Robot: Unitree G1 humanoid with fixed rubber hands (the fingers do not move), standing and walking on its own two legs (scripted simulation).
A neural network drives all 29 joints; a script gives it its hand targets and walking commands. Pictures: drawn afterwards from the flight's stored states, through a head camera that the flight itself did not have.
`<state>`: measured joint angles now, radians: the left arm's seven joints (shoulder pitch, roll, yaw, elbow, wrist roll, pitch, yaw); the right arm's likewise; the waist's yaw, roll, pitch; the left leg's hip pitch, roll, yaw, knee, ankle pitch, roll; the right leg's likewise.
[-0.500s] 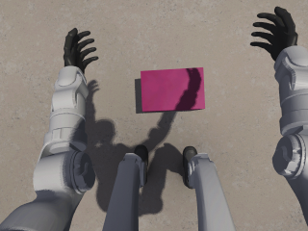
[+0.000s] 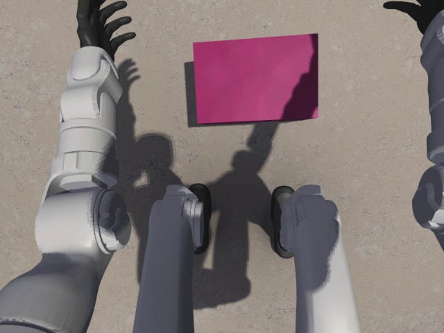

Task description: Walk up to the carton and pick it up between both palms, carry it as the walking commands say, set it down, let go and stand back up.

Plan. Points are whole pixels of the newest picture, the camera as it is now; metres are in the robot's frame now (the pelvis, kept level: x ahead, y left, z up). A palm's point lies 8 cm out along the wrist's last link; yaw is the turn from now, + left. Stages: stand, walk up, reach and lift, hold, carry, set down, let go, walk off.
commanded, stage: reach and lift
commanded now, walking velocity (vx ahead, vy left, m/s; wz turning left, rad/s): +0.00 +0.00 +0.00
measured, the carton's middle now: (254, 85) +0.51 -0.04 -0.41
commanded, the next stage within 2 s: none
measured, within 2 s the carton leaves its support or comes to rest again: neither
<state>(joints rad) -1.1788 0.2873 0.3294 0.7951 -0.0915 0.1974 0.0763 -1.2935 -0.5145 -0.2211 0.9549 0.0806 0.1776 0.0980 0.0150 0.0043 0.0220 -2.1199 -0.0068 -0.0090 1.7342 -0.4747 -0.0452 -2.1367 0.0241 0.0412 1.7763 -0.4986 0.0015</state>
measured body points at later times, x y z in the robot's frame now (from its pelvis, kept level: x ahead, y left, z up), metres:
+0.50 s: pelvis -0.01 +0.01 -0.10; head +0.36 -0.02 +0.14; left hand +0.53 +0.18 -0.28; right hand +0.54 -0.26 -0.28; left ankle +0.11 +0.13 -0.45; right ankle +0.10 -0.12 -0.45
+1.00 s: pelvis -0.01 +0.01 -0.14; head +0.37 -0.03 +0.10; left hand +0.54 +0.19 -0.33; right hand +0.52 -0.24 -0.34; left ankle +0.11 +0.13 -0.45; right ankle +0.10 -0.11 -0.45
